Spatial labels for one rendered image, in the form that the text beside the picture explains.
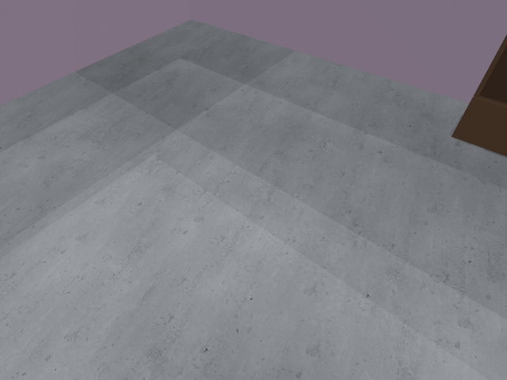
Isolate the cupboard door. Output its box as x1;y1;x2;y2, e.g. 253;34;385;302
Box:
479;45;507;103

